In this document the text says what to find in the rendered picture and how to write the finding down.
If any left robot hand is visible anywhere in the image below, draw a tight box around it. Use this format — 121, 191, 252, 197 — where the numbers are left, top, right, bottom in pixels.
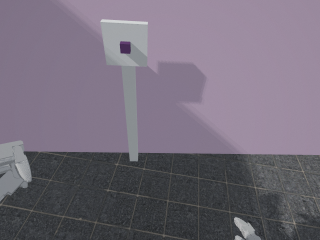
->
0, 140, 32, 201

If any panel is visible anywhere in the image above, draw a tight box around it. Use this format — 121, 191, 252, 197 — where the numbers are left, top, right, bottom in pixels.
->
100, 19, 148, 162

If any button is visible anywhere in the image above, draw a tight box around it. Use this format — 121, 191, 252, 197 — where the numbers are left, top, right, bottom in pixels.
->
120, 41, 131, 54

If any right robot hand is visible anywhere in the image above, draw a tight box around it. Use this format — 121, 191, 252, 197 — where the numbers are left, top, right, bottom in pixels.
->
234, 217, 261, 240

